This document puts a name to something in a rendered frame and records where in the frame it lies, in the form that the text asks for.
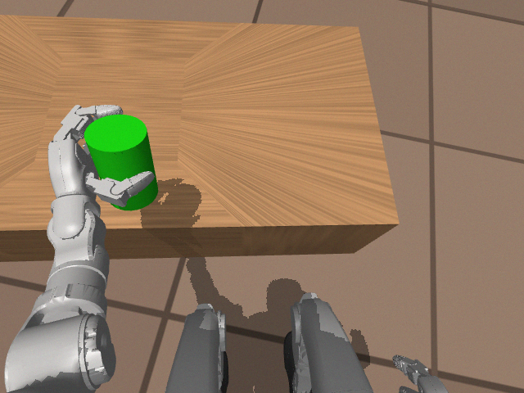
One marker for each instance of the left robot arm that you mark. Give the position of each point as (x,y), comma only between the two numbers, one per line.
(65,344)

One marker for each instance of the right robot foot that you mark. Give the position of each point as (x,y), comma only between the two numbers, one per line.
(289,362)

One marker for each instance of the right robot hand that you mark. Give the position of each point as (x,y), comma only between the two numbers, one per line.
(418,375)

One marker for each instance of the left robot hand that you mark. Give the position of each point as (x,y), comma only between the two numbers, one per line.
(71,168)

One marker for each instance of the can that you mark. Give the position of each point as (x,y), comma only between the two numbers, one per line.
(120,148)

